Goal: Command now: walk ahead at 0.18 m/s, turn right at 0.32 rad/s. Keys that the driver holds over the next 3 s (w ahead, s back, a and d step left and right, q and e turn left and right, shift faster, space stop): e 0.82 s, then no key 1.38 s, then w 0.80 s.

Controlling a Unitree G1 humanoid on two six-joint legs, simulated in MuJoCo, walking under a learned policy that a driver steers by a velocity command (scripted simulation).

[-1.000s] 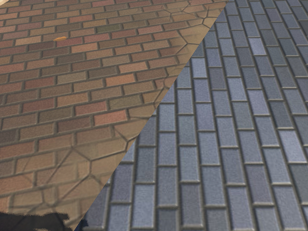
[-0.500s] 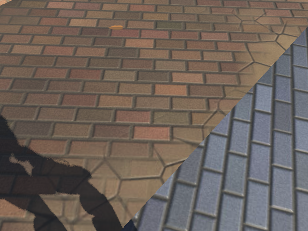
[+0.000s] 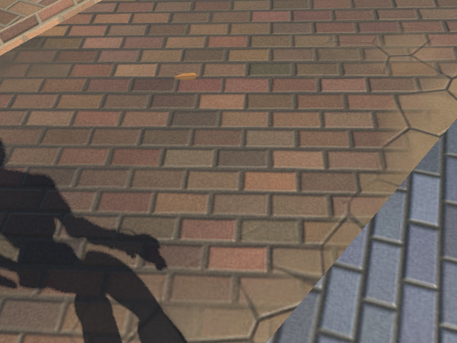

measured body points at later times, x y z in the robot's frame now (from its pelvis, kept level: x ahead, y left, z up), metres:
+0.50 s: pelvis +0.06 +0.03 +0.00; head +0.10 +0.05 +0.45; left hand +0.26 +0.28 -0.13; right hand +0.11 -0.27 -0.09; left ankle +0.11 +0.11 -0.75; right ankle +0.00 -0.08 -0.66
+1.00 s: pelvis +0.02 -0.02 +0.00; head +0.03 -0.06 +0.45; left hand +0.29 +0.13 -0.08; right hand +0.00 -0.34 -0.11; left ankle +0.11 +0.12 -0.66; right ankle -0.01 -0.08 -0.75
